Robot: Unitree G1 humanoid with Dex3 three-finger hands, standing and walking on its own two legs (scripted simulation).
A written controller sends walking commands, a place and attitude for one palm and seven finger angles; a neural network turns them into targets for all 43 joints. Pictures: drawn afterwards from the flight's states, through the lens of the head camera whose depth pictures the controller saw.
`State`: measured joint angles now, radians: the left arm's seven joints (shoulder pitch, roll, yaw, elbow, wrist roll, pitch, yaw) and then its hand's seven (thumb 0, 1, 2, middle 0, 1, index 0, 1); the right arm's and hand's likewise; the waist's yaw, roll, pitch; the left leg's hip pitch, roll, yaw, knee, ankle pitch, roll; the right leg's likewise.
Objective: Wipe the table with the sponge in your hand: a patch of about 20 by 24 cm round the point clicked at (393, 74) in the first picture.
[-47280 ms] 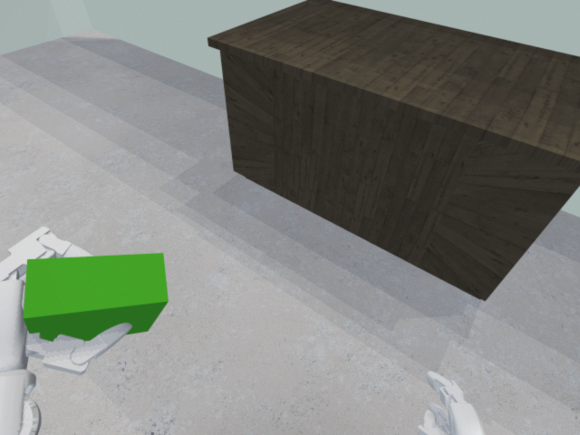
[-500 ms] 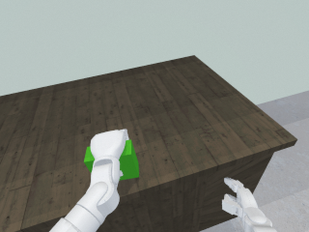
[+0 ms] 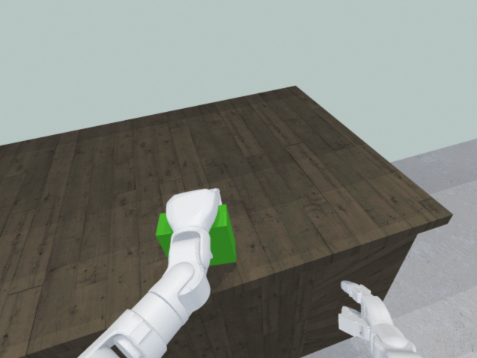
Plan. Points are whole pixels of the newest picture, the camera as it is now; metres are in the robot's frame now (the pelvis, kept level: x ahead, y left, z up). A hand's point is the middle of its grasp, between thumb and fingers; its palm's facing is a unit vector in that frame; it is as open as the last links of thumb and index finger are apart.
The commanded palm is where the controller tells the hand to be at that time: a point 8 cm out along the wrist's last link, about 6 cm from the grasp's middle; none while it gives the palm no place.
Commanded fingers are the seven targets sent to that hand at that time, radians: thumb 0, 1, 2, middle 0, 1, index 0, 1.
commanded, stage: wipe forward along the third lane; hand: left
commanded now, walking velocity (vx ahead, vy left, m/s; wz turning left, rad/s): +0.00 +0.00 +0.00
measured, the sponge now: (201, 244) +0.32 +0.13 +0.03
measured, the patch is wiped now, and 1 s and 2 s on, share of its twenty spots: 0.70 0.85 0.90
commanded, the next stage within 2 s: wipe back along the third lane in 1.50 s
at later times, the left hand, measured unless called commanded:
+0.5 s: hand (199, 212) +0.37 +0.14 +0.07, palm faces -0.03 -0.07 -1.00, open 9.6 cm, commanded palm +0.35 +0.14 +0.11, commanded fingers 0.00 0.10 1.30 -1.20 -1.60 -1.20 -1.60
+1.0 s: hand (192, 191) +0.43 +0.16 +0.07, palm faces -0.06 -0.06 -1.00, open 9.6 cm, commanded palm +0.41 +0.17 +0.11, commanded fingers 0.00 0.10 1.30 -1.20 -1.60 -1.20 -1.60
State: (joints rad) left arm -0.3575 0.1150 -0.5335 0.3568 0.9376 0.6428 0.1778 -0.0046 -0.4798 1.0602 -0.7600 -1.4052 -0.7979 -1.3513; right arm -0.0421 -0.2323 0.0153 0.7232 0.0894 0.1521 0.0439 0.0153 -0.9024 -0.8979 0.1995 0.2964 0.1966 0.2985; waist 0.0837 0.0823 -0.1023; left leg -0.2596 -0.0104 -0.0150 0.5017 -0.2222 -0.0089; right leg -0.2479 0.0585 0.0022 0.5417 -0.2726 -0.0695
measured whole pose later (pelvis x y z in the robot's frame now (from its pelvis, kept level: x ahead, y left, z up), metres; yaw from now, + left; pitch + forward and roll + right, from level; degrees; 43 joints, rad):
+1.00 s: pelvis +0.01 +0.00 +0.00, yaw -1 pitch +6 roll +0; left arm -0.76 0.16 -0.27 0.95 0.93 0.53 0.22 0.01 -0.48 1.06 -0.77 -1.40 -0.80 -1.35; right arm 0.09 -0.24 0.01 0.77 0.08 0.16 -0.05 0.01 -0.90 -0.90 0.20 0.30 0.20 0.30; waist -0.01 0.06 -0.13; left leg -0.39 0.00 -0.01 0.50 -0.22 -0.01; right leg -0.37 0.07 0.01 0.51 -0.25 -0.06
